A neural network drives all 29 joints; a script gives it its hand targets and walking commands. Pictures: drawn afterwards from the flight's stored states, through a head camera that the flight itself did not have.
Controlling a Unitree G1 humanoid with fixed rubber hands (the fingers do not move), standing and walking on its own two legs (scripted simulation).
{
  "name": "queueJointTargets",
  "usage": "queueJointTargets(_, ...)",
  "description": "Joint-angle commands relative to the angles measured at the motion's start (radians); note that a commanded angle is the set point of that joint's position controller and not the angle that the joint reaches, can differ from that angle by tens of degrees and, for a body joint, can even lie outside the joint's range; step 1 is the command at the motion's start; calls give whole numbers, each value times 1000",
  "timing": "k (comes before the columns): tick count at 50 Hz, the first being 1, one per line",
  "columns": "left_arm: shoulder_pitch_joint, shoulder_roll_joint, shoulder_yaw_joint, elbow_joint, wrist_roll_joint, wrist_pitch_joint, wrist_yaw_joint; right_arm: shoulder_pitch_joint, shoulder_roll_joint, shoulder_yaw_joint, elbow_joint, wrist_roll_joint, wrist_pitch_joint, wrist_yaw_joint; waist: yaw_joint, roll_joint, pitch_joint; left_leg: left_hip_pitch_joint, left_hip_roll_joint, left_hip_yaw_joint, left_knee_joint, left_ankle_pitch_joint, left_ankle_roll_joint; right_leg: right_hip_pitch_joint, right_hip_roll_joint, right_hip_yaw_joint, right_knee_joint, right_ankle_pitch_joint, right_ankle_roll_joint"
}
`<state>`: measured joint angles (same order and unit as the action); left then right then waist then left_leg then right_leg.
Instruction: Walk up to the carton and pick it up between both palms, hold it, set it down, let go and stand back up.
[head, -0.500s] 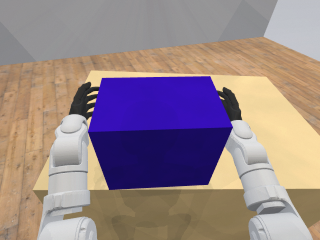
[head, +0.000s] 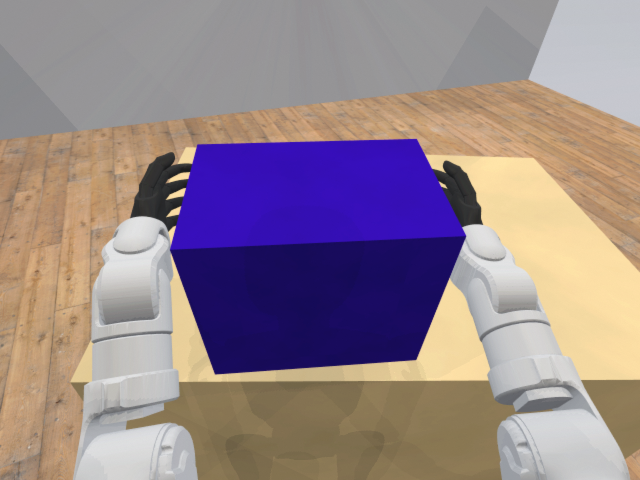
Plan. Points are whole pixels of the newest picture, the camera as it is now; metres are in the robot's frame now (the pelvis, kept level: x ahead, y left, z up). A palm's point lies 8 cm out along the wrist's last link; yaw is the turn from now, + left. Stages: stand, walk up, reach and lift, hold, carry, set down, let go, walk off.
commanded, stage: reach and lift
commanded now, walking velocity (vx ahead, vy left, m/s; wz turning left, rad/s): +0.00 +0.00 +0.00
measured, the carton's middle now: (313, 259) +0.37 +0.00 +0.13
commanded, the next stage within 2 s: hold in 0.28 s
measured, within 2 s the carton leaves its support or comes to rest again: neither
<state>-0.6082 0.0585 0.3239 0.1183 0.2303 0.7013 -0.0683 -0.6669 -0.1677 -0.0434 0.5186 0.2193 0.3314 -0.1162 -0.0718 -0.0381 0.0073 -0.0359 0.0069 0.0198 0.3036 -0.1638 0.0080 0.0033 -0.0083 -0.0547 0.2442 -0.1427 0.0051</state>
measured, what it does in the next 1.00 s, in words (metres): stands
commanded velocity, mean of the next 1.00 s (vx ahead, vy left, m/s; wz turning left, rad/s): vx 0.00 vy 0.00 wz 0.00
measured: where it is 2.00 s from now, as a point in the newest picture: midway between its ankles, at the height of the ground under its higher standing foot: outside the picture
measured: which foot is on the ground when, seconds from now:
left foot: down 0.00-1.00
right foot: down 0.00-1.00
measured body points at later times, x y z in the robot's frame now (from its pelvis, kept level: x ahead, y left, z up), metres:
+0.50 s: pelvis +0.00 +0.00 +0.00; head -0.06 +0.02 +0.45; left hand +0.37 +0.19 +0.22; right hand +0.38 -0.18 +0.22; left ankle +0.01 +0.11 -0.75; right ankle +0.00 -0.12 -0.75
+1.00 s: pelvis -0.01 +0.00 +0.00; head -0.06 +0.01 +0.45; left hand +0.37 +0.19 +0.24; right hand +0.38 -0.17 +0.23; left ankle +0.01 +0.11 -0.75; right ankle +0.00 -0.12 -0.75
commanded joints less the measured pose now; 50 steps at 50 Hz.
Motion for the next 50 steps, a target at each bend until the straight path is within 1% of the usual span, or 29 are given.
queueJointTargets(1, -548, -471, -446, -113, -138, -41, -124, -692, 529, 332, -312, 96, -23, 124, 3, 47, -361, 58, -45, 5, -7, 271, -37, 84, 61, 0, 11, 218, 18)
queueJointTargets(4, -578, -463, -462, -115, -153, -34, -121, -704, 523, 333, -291, 97, -12, 123, -7, 47, -374, 76, -40, 2, -3, 271, -45, 71, 68, -3, 0, 210, 14)
queueJointTargets(5, -586, -447, -436, -110, -150, -32, -122, -719, 521, 332, -289, 93, -6, 124, 8, 28, -367, 61, -42, 1, -12, 244, -32, 74, 63, 2, -2, 199, 17)
queueJointTargets(7, -587, -452, -424, -92, -133, -19, -127, -710, 530, 325, -276, 97, 7, 121, 5, 21, -347, 33, -48, 4, -22, 214, -21, 77, 57, 5, 3, 184, 20)
queueJointTargets(9, -571, -444, -417, -88, -142, -12, -131, -704, 523, 318, -273, 101, 10, 123, 0, 49, -352, 46, -43, 12, -20, 229, -25, 83, 57, 9, 5, 196, 17)
queueJointTargets(10, -580, -438, -418, -95, -143, -10, -132, -722, 528, 324, -274, 103, 10, 122, 14, 35, -377, 47, -43, 8, -15, 242, -27, 88, 55, 12, 10, 211, 15)
queueJointTargets(11, -584, -464, -429, -103, -136, -8, -133, -717, 520, 324, -264, 105, 13, 121, 4, 57, -380, 51, -44, 5, -19, 244, -33, 89, 62, 8, 5, 202, 14)
queueJointTargets(13, -601, -445, -444, -120, -163, -9, -134, -737, 524, 331, -294, 114, 14, 118, 1, 43, -412, 60, -44, 7, -8, 270, -33, 93, 63, 8, 5, 228, 16)
queueJointTargets(16, -624, -472, -452, -132, -154, 0, -128, -731, 505, 311, -272, 116, 30, 114, -20, 71, -381, 65, -41, 3, -6, 269, -50, 69, 67, 1, -2, 189, 15)
queueJointTargets(17, -619, -450, -440, -110, -153, 6, -129, -727, 509, 310, -249, 114, 40, 118, -10, 71, -352, 44, -43, 6, -16, 235, -48, 64, 63, 4, -2, 155, 16)
queueJointTargets(19, -626, -431, -402, -86, -140, 13, -135, -735, 521, 317, -240, 105, 47, 121, 5, 34, -339, 17, -44, 9, -35, 176, -24, 80, 55, 6, -9, 129, 14)
queueJointTargets(22, -610, -442, -402, -77, -147, 19, -141, -770, 527, 319, -273, 127, 48, 119, 19, 36, -353, 15, -44, 11, -31, 206, -26, 95, 60, 8, 5, 161, 20)
queueJointTargets(24, -635, -448, -424, -93, -154, 23, -137, -768, 517, 313, -259, 137, 54, 121, 10, 62, -377, 30, -36, 10, -28, 217, -37, 78, 62, 7, -4, 146, 15)
queueJointTargets(27, -649, -443, -417, -107, -160, 32, -142, -766, 524, 306, -245, 132, 66, 119, -7, 55, -358, 18, -40, 0, -23, 213, -30, 74, 59, 17, -3, 160, 12)
queueJointTargets(29, -655, -443, -412, -100, -157, 38, -142, -795, 518, 311, -258, 141, 72, 120, -2, 43, -368, 12, -43, -3, -24, 212, -31, 82, 61, 16, 2, 156, 16)
queueJointTargets(30, -638, -436, -403, -96, -151, 39, -144, -781, 517, 316, -258, 143, 75, 119, 6, 56, -371, 16, -40, 9, -28, 205, -38, 89, 62, 11, 4, 158, 15)
queueJointTargets(31, -641, -430, -401, -79, -149, 45, -149, -775, 507, 315, -235, 133, 79, 116, 1, 39, -355, 18, -42, 8, -24, 209, -32, 83, 62, 13, 1, 158, 11)
queueJointTargets(32, -647, -435, -392, -93, -149, 44, -149, -781, 510, 311, -249, 136, 82, 118, 10, 44, -356, 8, -40, 13, -33, 203, -34, 86, 60, 13, 3, 143, 12)
queueJointTargets(36, -666, -422, -401, -102, -156, 49, -151, -799, 521, 308, -245, 151, 90, 118, 6, 45, -365, 11, -43, 3, -26, 211, -30, 89, 58, 24, -2, 149, 12)
queueJointTargets(37, -672, -419, -389, -107, -149, 47, -150, -799, 521, 322, -249, 148, 89, 116, 15, 46, -372, 7, -48, 10, -26, 211, -27, 93, 59, 21, 2, 172, 18)
queueJointTargets(38, -676, -426, -402, -135, -155, 44, -149, -792, 534, 319, -254, 157, 90, 115, 6, 49, -384, 11, -50, 9, -22, 212, -31, 100, 57, 21, 9, 175, 18)
queueJointTargets(39, -673, -420, -391, -107, -153, 48, -150, -803, 523, 303, -233, 149, 93, 114, 6, 36, -359, 2, -48, 3, -27, 202, -29, 89, 59, 17, -2, 162, 16)
queueJointTargets(40, -680, -426, -390, -107, -146, 48, -150, -802, 531, 324, -244, 150, 92, 115, 12, 51, -383, 18, -47, 11, -29, 192, -26, 84, 57, 23, -2, 152, 17)
queueJointTargets(41, -669, -418, -385, -89, -149, 51, -152, -803, 518, 312, -250, 155, 92, 114, 6, 34, -353, 0, -48, 6, -34, 182, -24, 88, 56, 20, 2, 154, 17)
queueJointTargets(43, -679, -422, -405, -105, -159, 51, -152, -818, 517, 308, -273, 157, 93, 112, -1, 61, -385, -2, -52, 7, -30, 192, -30, 93, 56, 17, -1, 144, 14)
queueJointTargets(44, -691, -424, -400, -109, -157, 48, -150, -815, 530, 296, -257, 148, 96, 113, 8, 55, -384, -3, -47, -1, -33, 182, -23, 89, 56, 27, -3, 135, 15)
queueJointTargets(45, -692, -437, -416, -110, -156, 48, -150, -810, 532, 292, -246, 139, 95, 114, -14, 59, -370, -2, -46, 1, -35, 171, -31, 83, 53, 20, -2, 125, 11)
queueJointTargets(48, -678, -408, -379, -73, -149, 57, -158, -803, 522, 298, -235, 136, 106, 116, 13, 44, -347, -20, -49, 8, -43, 170, -21, 105, 57, 22, -8, 137, 13)
queueJointTargets(50, -674, -414, -382, -78, -144, 57, -157, -814, 520, 292, -232, 148, 105, 112, 8, 35, -361, -11, -49, 5, -36, 179, -23, 87, 55, 28, -5, 143, 18)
